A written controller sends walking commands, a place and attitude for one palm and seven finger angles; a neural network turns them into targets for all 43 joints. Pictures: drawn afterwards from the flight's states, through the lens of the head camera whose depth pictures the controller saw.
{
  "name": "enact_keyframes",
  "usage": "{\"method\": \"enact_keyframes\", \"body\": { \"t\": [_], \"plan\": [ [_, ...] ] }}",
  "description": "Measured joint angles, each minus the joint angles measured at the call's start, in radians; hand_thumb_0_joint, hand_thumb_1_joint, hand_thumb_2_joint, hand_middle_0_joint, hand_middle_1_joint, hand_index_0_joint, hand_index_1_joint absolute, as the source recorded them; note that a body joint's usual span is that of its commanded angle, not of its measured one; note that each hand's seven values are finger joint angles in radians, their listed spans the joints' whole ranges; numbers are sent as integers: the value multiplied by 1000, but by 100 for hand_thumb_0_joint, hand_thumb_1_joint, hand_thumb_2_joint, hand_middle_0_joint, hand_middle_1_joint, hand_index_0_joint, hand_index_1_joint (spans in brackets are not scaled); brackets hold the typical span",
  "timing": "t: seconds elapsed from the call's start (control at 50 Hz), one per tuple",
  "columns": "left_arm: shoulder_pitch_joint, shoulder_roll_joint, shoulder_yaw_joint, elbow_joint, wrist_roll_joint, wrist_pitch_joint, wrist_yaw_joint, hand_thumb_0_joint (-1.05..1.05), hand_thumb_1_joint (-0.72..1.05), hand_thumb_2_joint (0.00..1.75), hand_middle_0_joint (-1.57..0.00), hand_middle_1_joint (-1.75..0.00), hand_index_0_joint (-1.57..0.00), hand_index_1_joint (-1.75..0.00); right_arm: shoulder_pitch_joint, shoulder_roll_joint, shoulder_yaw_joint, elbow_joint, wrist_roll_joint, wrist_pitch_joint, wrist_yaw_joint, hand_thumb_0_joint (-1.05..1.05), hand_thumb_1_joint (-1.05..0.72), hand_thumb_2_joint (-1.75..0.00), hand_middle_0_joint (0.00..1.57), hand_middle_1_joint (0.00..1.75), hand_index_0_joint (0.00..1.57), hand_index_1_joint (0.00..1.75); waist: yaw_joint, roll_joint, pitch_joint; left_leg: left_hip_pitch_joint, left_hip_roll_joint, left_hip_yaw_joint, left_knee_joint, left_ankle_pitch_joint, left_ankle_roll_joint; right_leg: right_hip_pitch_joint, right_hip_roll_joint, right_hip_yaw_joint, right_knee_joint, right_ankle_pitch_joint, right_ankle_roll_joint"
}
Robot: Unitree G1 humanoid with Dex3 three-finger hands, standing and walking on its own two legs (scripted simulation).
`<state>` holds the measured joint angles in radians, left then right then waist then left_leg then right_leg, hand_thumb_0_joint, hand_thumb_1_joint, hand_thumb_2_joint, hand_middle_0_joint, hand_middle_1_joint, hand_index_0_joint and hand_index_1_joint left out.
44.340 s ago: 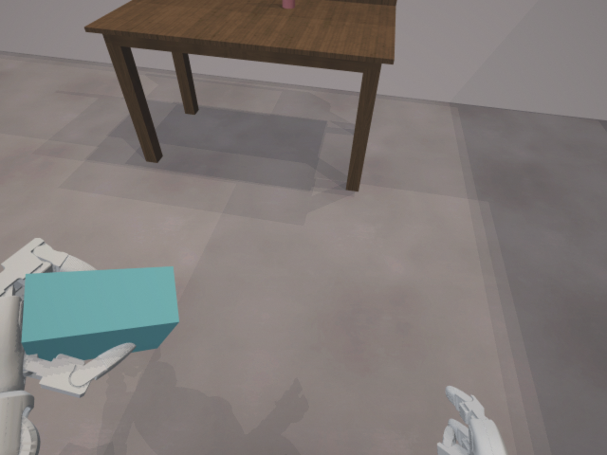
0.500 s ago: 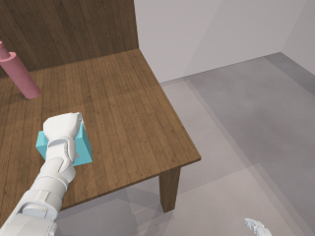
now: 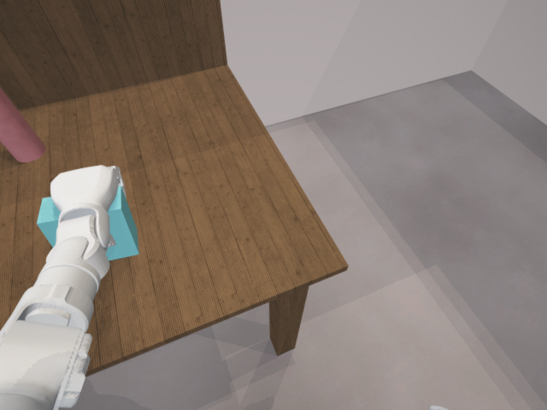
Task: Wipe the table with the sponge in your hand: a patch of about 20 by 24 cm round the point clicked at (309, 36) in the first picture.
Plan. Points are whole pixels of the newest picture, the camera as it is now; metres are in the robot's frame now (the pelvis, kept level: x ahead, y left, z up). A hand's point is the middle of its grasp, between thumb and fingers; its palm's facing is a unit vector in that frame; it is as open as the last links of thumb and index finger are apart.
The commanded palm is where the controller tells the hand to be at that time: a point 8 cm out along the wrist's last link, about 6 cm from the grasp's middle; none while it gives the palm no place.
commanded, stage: wipe forward along the middle lane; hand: left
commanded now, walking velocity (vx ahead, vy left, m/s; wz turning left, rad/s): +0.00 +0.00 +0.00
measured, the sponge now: (97, 235) +0.39 +0.32 -0.02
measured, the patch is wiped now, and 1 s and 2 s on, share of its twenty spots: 0.95 0.95 0.95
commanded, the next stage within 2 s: slide back across to the first lane in 0.06 s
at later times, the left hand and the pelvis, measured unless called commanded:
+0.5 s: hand (74, 203) +0.42 +0.34 +0.03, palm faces -0.10 -0.01 -0.99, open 10.0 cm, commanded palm +0.39 +0.34 +0.09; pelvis +0.01 +0.02 +0.00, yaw -1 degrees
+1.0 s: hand (43, 218) +0.39 +0.38 +0.03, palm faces -0.10 -0.04 -0.99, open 10.0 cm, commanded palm +0.36 +0.37 +0.08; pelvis +0.02 +0.03 +0.00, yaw +0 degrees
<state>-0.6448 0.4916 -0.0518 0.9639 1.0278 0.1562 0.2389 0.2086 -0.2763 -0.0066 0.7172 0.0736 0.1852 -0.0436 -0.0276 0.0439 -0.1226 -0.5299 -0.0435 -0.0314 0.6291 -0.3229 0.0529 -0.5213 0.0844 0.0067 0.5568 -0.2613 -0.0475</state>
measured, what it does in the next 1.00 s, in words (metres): stands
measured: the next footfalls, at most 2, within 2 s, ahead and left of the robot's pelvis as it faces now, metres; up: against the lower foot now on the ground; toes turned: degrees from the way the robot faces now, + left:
none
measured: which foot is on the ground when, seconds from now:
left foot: down 0.00-1.00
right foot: down 0.00-1.00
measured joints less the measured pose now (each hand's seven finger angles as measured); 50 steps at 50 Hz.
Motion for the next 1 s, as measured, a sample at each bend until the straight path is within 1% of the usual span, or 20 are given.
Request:
{"method": "enact_keyframes", "body": {
  "t": [0.2, 0.3, 0.4, 0.44, 0.5, 0.58, 0.64, 0.72, 0.8, 0.9, 1.0],
  "plan": [
    [-71, 13, 2, 72, 11, -10, 20, 1, -51, 106, -74, -135, -77, -132, 24, 10, -3, 18, -5, 0, 14, 1, -91, -90, 20, 30, 20, 30, -13, -2, -8, -37, -4, 2, 21, -8, 9, -32, -4, 1, 13, -5, 9],
    [-49, 20, 40, 67, 0, -24, 20, 1, -51, 106, -74, -135, -77, -133, 30, 12, 1, 14, -5, 8, 18, 1, -91, -90, 20, 30, 20, 30, -18, 0, -11, -29, -1, 12, 17, -11, 14, -26, -1, 11, 4, -2, 14],
    [-24, 42, 79, 51, 13, -39, 16, 1, -51, 106, -73, -136, -76, -134, 31, 12, 7, 5, -2, 14, 20, 1, -91, -90, 20, 30, 20, 30, -26, -6, -6, -5, -1, 18, 4, -12, 18, -2, -1, 19, -11, 1, 17],
    [-10, 55, 84, 39, 16, -39, 13, 1, -50, 106, -73, -136, -76, -134, 31, 10, 5, 0, -1, 14, 21, 1, -91, -90, 20, 30, 20, 30, -26, -6, -3, 7, -2, 19, -2, -11, 20, 11, -2, 20, -19, 2, 19],
    [15, 71, 83, 20, 16, -36, -1, 1, -50, 106, -72, -137, -76, -134, 32, 4, 1, -5, 2, 13, 22, 1, -91, -90, 20, 30, 20, 30, -21, -3, 3, 27, -4, 18, -13, -10, 23, 33, -4, 21, -34, 4, 21],
    [51, 83, 82, -11, -8, -43, -26, 1, -50, 106, -72, -137, -75, -135, 30, -3, -4, -8, 7, 10, 18, 1, -91, -90, 20, 30, 20, 30, -8, 0, 10, 54, -9, 12, -28, -9, 28, 65, -10, 17, -54, 5, 26],
    [58, 91, 79, -26, -14, -64, -47, 1, -50, 106, -72, -137, -75, -135, 24, -3, -5, -7, 7, 6, 15, 1, -91, -90, 20, 30, 20, 30, 2, -5, 15, 66, -15, 5, -35, -8, 31, 81, -15, 10, -64, 3, 29],
    [66, 100, 79, -52, -2, -100, -69, 1, -50, 106, -72, -137, -75, -135, 10, 1, -8, -10, 2, 3, 15, 1, -91, -90, 20, 30, 20, 30, 14, -13, 20, 72, -20, -3, -40, -8, 33, 91, -19, 3, -72, 2, 29],
    [90, 102, 90, -84, 7, -133, -72, 1, -49, 106, -72, -137, -75, -135, -5, 2, -13, -16, -4, 4, 19, 1, -91, -90, 20, 30, 20, 30, 22, -11, 20, 70, -22, -4, -39, -10, 35, 91, -22, 2, -75, 0, 29],
    [127, 98, 116, -117, 1, -156, -60, 0, -49, 106, -72, -137, -75, -135, -19, 5, -14, -21, -11, 9, 26, 1, -91, -90, 20, 30, 20, 30, 30, -4, 17, 67, -24, -1, -37, -14, 39, 88, -24, 5, -74, -2, 32],
    [147, 92, 114, -140, -7, -140, -45, 0, -49, 106, -71, -137, -75, -135, -19, 10, -15, -20, -12, 14, 35, 1, -91, -90, 20, 30, 20, 30, 37, -1, 15, 64, -26, -3, -35, -14, 40, 87, -26, 2, -74, -3, 35]
  ]
}}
